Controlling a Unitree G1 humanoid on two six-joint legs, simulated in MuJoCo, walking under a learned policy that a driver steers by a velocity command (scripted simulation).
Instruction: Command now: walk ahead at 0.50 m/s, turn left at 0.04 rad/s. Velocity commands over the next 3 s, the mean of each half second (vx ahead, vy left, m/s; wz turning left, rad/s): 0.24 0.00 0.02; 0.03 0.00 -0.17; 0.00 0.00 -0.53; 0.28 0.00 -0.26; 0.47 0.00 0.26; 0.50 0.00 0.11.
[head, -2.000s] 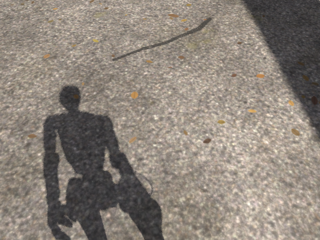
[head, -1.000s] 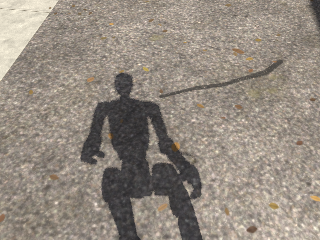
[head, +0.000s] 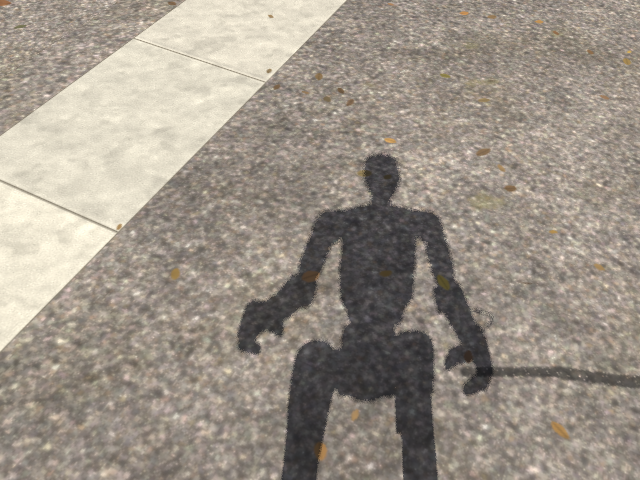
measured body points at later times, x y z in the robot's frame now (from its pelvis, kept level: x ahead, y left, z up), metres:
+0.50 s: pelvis +0.17 -0.05 -0.01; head +0.20 -0.06 +0.43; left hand +0.31 +0.19 -0.13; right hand +0.26 -0.32 -0.15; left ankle +0.19 +0.11 -0.72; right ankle +0.26 -0.14 -0.75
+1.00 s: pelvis +0.23 -0.05 -0.03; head +0.26 -0.06 +0.42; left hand +0.37 +0.22 -0.14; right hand +0.28 -0.34 -0.16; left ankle +0.20 +0.10 -0.73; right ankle +0.26 -0.13 -0.75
